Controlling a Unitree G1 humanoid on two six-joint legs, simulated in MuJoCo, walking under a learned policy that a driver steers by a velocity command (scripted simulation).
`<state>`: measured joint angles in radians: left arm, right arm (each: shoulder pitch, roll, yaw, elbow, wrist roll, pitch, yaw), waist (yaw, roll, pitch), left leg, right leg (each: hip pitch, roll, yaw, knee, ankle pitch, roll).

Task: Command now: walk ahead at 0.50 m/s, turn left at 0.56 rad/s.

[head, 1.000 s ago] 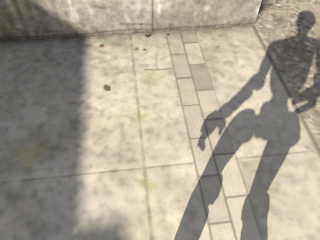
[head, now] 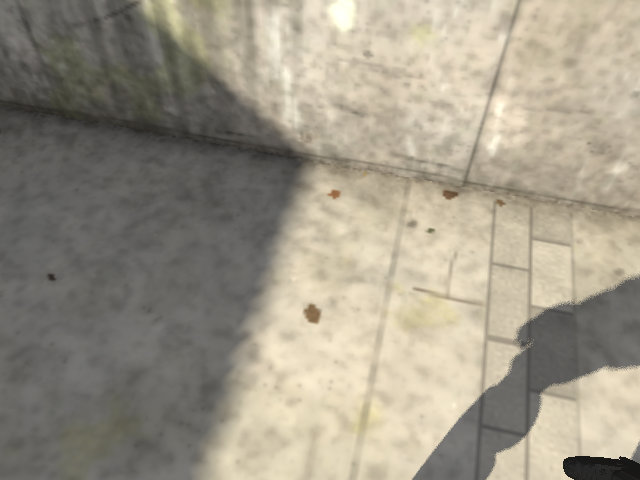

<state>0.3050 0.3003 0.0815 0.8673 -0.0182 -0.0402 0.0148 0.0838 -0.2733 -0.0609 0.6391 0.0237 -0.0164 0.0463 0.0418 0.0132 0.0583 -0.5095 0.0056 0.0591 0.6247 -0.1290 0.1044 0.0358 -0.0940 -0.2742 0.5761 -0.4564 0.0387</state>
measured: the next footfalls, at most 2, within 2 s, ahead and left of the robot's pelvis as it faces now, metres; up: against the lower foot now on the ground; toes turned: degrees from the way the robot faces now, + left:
right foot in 0.44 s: +0.43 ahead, -0.07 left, +0.00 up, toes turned +13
left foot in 0.74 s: +0.31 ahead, +0.15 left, +0.00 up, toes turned +11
